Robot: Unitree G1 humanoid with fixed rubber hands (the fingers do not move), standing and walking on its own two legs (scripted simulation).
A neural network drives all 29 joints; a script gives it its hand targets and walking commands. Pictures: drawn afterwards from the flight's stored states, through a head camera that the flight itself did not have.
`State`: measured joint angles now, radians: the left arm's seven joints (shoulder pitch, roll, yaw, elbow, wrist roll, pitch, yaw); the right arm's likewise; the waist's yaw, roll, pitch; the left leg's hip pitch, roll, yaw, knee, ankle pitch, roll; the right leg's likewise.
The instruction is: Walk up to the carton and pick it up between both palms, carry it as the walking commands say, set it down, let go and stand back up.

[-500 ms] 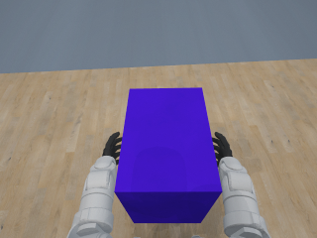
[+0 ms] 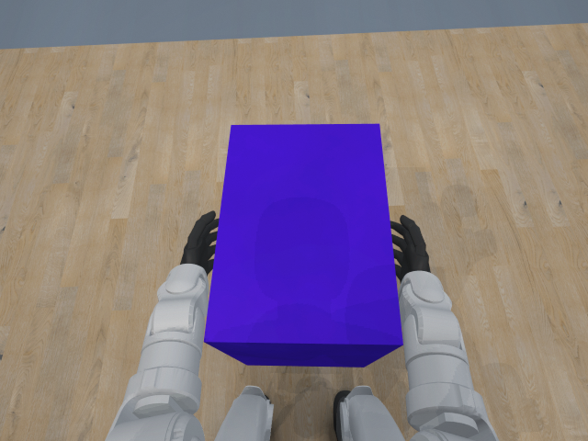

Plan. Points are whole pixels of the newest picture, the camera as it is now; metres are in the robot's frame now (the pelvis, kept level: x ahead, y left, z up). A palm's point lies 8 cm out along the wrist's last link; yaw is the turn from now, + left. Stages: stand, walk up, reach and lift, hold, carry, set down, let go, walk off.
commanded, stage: set down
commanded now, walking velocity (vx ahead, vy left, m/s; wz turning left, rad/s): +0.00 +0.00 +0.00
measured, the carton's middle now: (304, 259) +0.39 +0.01 -0.11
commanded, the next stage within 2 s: none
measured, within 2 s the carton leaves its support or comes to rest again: neither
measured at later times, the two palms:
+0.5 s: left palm (212, 260) +0.40 +0.17 -0.14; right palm (394, 273) +0.38 -0.13 -0.14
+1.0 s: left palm (224, 263) +0.43 +0.17 -0.23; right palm (380, 270) +0.42 -0.13 -0.23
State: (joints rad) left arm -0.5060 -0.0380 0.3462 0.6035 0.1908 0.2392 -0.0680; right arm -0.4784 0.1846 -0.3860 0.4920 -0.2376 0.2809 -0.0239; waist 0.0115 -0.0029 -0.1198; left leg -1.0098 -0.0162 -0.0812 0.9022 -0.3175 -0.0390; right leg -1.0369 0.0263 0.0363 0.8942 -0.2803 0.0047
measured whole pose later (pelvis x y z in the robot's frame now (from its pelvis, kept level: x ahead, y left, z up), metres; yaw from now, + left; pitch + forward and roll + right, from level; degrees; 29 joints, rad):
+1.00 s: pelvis -0.03 +0.01 -0.16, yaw -1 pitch +44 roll +0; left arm -0.84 0.03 0.38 0.69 0.13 0.28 0.00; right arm -0.83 0.08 -0.42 0.61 -0.16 0.30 -0.07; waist 0.01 0.00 -0.24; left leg -1.83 -0.04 -0.06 1.58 -0.52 -0.04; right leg -1.85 0.05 0.06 1.54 -0.45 0.04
